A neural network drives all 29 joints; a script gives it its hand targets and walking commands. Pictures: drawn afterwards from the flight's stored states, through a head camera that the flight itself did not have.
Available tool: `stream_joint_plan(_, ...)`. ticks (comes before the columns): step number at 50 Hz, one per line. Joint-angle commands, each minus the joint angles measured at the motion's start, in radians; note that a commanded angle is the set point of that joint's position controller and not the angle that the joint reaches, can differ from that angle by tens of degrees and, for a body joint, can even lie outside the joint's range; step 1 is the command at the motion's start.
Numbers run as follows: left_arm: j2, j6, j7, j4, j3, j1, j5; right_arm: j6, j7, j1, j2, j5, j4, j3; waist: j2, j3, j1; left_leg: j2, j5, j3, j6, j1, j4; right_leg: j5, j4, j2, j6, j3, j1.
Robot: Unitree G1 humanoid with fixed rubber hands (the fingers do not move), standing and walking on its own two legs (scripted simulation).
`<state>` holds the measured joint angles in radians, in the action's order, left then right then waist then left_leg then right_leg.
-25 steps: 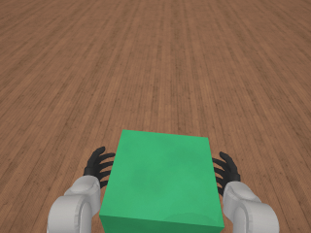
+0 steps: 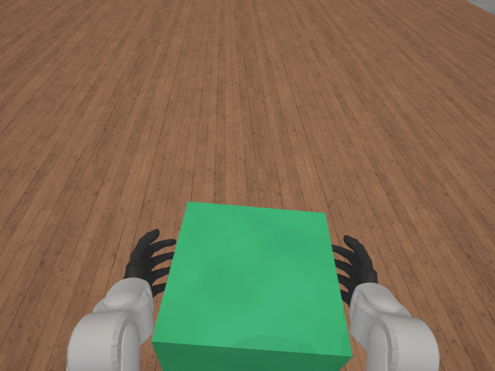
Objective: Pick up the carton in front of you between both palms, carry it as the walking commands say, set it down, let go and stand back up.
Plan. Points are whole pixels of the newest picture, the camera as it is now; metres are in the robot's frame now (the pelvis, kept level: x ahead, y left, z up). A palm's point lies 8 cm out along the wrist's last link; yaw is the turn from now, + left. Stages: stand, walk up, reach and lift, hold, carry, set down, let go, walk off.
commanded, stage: carry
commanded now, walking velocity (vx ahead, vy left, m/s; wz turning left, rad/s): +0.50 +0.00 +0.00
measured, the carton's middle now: (247, 308) +0.25 +0.00 +0.01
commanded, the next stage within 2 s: none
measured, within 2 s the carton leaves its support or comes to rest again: neither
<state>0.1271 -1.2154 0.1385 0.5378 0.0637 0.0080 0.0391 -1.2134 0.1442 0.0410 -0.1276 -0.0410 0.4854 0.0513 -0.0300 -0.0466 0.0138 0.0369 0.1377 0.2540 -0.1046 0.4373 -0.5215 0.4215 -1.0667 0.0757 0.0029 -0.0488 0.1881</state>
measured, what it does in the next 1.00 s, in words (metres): walks ahead: right foot, then left foot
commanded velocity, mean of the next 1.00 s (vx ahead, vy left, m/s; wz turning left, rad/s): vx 0.03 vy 0.00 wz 0.00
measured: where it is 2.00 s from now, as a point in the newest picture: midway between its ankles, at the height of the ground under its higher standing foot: outside the picture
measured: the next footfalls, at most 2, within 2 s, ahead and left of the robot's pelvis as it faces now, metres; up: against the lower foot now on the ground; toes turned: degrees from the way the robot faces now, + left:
right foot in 0.38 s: +0.41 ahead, -0.10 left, +0.00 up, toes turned +7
left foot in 0.60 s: +0.33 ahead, +0.12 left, +0.00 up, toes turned +1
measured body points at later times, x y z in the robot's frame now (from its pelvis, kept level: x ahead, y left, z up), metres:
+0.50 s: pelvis +0.29 -0.02 +0.01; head +0.30 -0.04 +0.46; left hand +0.54 +0.14 +0.09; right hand +0.56 -0.16 +0.08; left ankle +0.15 +0.08 -0.70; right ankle +0.38 -0.09 -0.73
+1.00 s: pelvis +0.38 +0.00 +0.01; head +0.37 +0.00 +0.46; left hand +0.63 +0.17 +0.10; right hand +0.65 -0.14 +0.10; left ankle +0.29 +0.11 -0.73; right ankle +0.38 -0.09 -0.73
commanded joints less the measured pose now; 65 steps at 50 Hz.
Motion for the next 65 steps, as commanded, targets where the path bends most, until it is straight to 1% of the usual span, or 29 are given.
stream_joint_plan(1, 0.832, 0.026, -0.124, 0.100, -0.676, 0.384, -0.281, 0.028, -0.136, 0.359, -0.839, 0.294, 0.154, -0.637, 0.079, -0.310, -0.002, 0.320, -0.220, -0.430, -0.031, -0.527, 0.278, -0.101, -0.187, 0.048, -0.032, 0.064, 0.380)
stream_joint_plan(2, 0.862, 0.036, -0.130, 0.088, -0.682, 0.385, -0.275, 0.038, -0.146, 0.367, -0.861, 0.292, 0.146, -0.645, 0.091, -0.303, -0.008, 0.288, -0.163, -0.364, -0.002, -0.477, 0.303, -0.146, -0.116, 0.064, -0.027, 0.055, 0.355)
stream_joint_plan(4, 0.885, 0.054, -0.133, 0.062, -0.686, 0.357, -0.258, 0.051, -0.160, 0.356, -0.872, 0.295, 0.137, -0.651, 0.135, -0.298, -0.009, 0.258, -0.115, -0.294, 0.007, -0.453, 0.336, -0.201, -0.041, 0.051, -0.017, 0.011, 0.347)
stream_joint_plan(8, 0.860, 0.066, -0.117, 0.062, -0.678, 0.295, -0.229, 0.062, -0.169, 0.304, -0.825, 0.293, 0.150, -0.648, 0.164, -0.231, -0.011, 0.227, -0.450, -0.167, 0.002, -0.477, 0.315, -0.242, 0.162, 0.023, 0.019, -0.070, 0.407)
stream_joint_plan(9, 0.856, 0.067, -0.113, 0.077, -0.686, 0.321, -0.232, 0.061, -0.167, 0.303, -0.810, 0.283, 0.143, -0.637, 0.177, -0.221, -0.011, 0.215, -0.515, -0.139, 0.007, -0.488, 0.301, -0.260, 0.213, 0.015, 0.025, -0.087, 0.411)
stream_joint_plan(13, 0.799, 0.044, -0.099, 0.123, -0.694, 0.348, -0.259, 0.048, -0.145, 0.280, -0.741, 0.268, 0.162, -0.604, 0.209, -0.161, -0.008, 0.187, -0.646, -0.064, 0.013, -0.487, 0.267, -0.365, 0.424, -0.022, 0.019, -0.141, 0.365)
stream_joint_plan(16, 0.738, 0.019, -0.094, 0.129, -0.678, 0.348, -0.272, 0.028, -0.121, 0.267, -0.693, 0.247, 0.164, -0.583, 0.207, -0.154, -0.005, 0.183, -0.627, -0.044, 0.034, -0.485, 0.204, -0.464, 0.537, -0.047, 0.007, -0.166, 0.257)
stream_joint_plan(17, 0.720, 0.012, -0.093, 0.124, -0.668, 0.341, -0.273, 0.020, -0.115, 0.273, -0.681, 0.243, 0.166, -0.582, 0.197, -0.154, -0.008, 0.179, -0.593, -0.037, 0.048, -0.470, 0.154, -0.497, 0.586, -0.055, 0.005, -0.174, 0.192)
stream_joint_plan(18, 0.706, 0.005, -0.092, 0.116, -0.656, 0.333, -0.270, 0.013, -0.110, 0.284, -0.670, 0.241, 0.164, -0.582, 0.164, -0.160, -0.023, 0.162, -0.583, -0.012, 0.075, -0.432, 0.069, -0.583, 0.692, -0.066, 0.006, -0.191, 0.079)
stream_joint_plan(19, 0.689, -0.001, -0.092, 0.109, -0.641, 0.331, -0.265, 0.005, -0.105, 0.293, -0.655, 0.242, 0.163, -0.582, 0.125, -0.175, -0.029, 0.140, -0.530, -0.013, 0.109, -0.374, -0.006, -0.674, 0.758, -0.047, 0.012, -0.182, -0.047)
stream_joint_plan(20, 0.667, -0.008, -0.093, 0.102, -0.624, 0.337, -0.260, -0.003, -0.100, 0.306, -0.639, 0.246, 0.162, -0.585, 0.015, -0.249, -0.027, 0.105, -0.241, -0.042, 0.147, -0.255, -0.144, -1.051, 0.670, 0.117, -0.009, -0.034, -0.238)
stream_joint_plan(21, 0.667, -0.011, -0.093, 0.075, -0.609, 0.316, -0.259, -0.013, -0.096, 0.306, -0.644, 0.254, 0.168, -0.600, -0.130, -0.370, -0.037, 0.040, 0.202, -0.108, 0.163, -0.101, -0.308, -1.354, 0.597, 0.308, -0.142, 0.159, -0.467)
stream_joint_plan(22, 0.687, -0.005, -0.095, 0.055, -0.602, 0.284, -0.267, -0.018, -0.099, 0.294, -0.656, 0.261, 0.178, -0.611, -0.172, -0.405, -0.036, 0.005, 0.444, -0.174, 0.158, -0.078, -0.354, -1.320, 0.650, 0.323, -0.205, 0.224, -0.438)
stream_joint_plan(23, 0.722, 0.002, -0.102, 0.063, -0.603, 0.295, -0.270, -0.015, -0.107, 0.317, -0.695, 0.271, 0.182, -0.628, -0.150, -0.386, -0.029, 0.020, 0.471, -0.213, 0.146, -0.078, -0.338, -1.170, 0.700, 0.313, -0.204, 0.197, -0.381)
stream_joint_plan(24, 0.767, 0.009, -0.112, 0.064, -0.607, 0.313, -0.271, -0.009, -0.116, 0.345, -0.743, 0.278, 0.185, -0.647, -0.113, -0.387, -0.022, 0.043, 0.474, -0.238, 0.126, -0.100, -0.227, -0.976, 0.734, 0.289, -0.178, 0.156, -0.336)
stream_joint_plan(25, 0.811, 0.017, -0.120, 0.061, -0.613, 0.331, -0.274, -0.001, -0.125, 0.381, -0.788, 0.287, 0.185, -0.662, -0.114, -0.349, -0.020, 0.041, 0.473, -0.222, 0.114, -0.129, -0.131, -0.902, 0.749, 0.248, -0.142, 0.119, -0.278)
stream_joint_plan(26, 0.837, 0.025, -0.129, 0.066, -0.617, 0.346, -0.275, 0.008, -0.131, 0.390, -0.824, 0.292, 0.179, -0.674, -0.130, -0.358, -0.021, 0.031, 0.431, -0.205, 0.111, -0.159, -0.060, -0.773, 0.762, 0.228, -0.126, 0.088, -0.260)
stream_joint_plan(28, 0.863, 0.040, -0.142, 0.075, -0.626, 0.345, -0.275, 0.026, -0.137, 0.386, -0.864, 0.287, 0.171, -0.685, -0.113, -0.381, -0.022, 0.018, 0.302, -0.171, 0.113, -0.205, -0.001, -0.628, 0.767, 0.198, -0.113, 0.046, -0.232)
stream_joint_plan(30, 0.857, 0.049, -0.147, 0.089, -0.636, 0.352, -0.274, 0.036, -0.140, 0.368, -0.867, 0.276, 0.168, -0.683, -0.069, -0.377, -0.012, 0.042, 0.103, -0.150, 0.124, -0.274, 0.116, -0.551, 0.744, 0.166, -0.093, -0.012, -0.173)
stream_joint_plan(31, 0.848, 0.050, -0.147, 0.095, -0.639, 0.356, -0.273, 0.036, -0.139, 0.365, -0.856, 0.274, 0.173, -0.679, -0.054, -0.363, -0.014, 0.063, 0.032, -0.153, 0.131, -0.308, 0.135, -0.462, 0.741, 0.148, -0.077, -0.028, -0.126)
stream_joint_plan(32, 0.834, 0.048, -0.147, 0.108, -0.643, 0.378, -0.274, 0.035, -0.137, 0.371, -0.846, 0.270, 0.176, -0.672, -0.027, -0.323, -0.015, 0.099, 0.023, -0.179, 0.135, -0.273, 0.146, -0.403, 0.732, 0.131, -0.060, -0.048, -0.113)
stream_joint_plan(33, 0.820, 0.041, -0.143, 0.098, -0.643, 0.384, -0.273, 0.028, -0.133, 0.384, -0.820, 0.264, 0.173, -0.660, -0.003, -0.284, -0.019, 0.122, -0.011, -0.195, 0.136, -0.256, 0.129, -0.447, 0.707, 0.108, -0.051, -0.053, -0.090)
stream_joint_plan(34, 0.796, 0.031, -0.138, 0.085, -0.638, 0.381, -0.270, 0.019, -0.130, 0.385, -0.793, 0.257, 0.157, -0.649, 0.020, -0.259, -0.018, 0.134, -0.069, -0.201, 0.134, -0.248, 0.110, -0.551, 0.676, 0.100, -0.045, -0.048, -0.084)
stream_joint_plan(35, 0.768, 0.021, -0.132, 0.066, -0.628, 0.365, -0.264, 0.010, -0.126, 0.363, -0.768, 0.251, 0.133, -0.636, 0.029, -0.251, -0.018, 0.134, -0.126, -0.198, 0.130, -0.240, 0.095, -0.647, 0.640, 0.100, -0.042, -0.045, -0.091)
stream_joint_plan(37, 0.726, 0.006, -0.120, 0.033, -0.610, 0.333, -0.249, -0.003, -0.120, 0.320, -0.725, 0.237, 0.088, -0.609, 0.044, -0.269, -0.018, 0.134, -0.262, -0.197, 0.122, -0.247, 0.069, -0.762, 0.576, 0.101, -0.041, -0.046, -0.104)
stream_joint_plan(39, 0.711, -0.002, -0.110, 0.014, -0.604, 0.331, -0.241, -0.010, -0.116, 0.311, -0.707, 0.233, 0.064, -0.593, 0.060, -0.276, -0.018, 0.135, -0.371, -0.196, 0.122, -0.266, 0.050, -0.795, 0.543, 0.095, -0.038, -0.055, -0.088)
stream_joint_plan(42, 0.734, -0.004, -0.107, 0.017, -0.610, 0.369, -0.247, -0.009, -0.116, 0.343, -0.726, 0.243, 0.065, -0.590, 0.067, -0.268, -0.017, 0.137, -0.432, -0.196, 0.123, -0.276, 0.043, -0.764, 0.528, 0.087, -0.029, -0.062, -0.069)
stream_joint_plan(53, 0.782, 0.010, -0.111, 0.052, -0.629, 0.385, -0.260, 0.005, -0.122, 0.370, -0.767, 0.264, 0.113, -0.615, 0.052, -0.289, -0.015, 0.132, -0.393, -0.199, 0.109, -0.291, 0.035, -0.676, 0.518, 0.089, -0.027, -0.059, -0.075)
stream_joint_plan(65, 0.756, -0.002, -0.111, 0.039, -0.619, 0.392, -0.254, -0.006, -0.119, 0.376, -0.744, 0.255, 0.100, -0.608, 0.042, -0.228, -0.016, 0.126, -0.218, -0.206, 0.097, -0.260, 0.084, -0.550, 0.575, 0.094, -0.026, -0.047, -0.050)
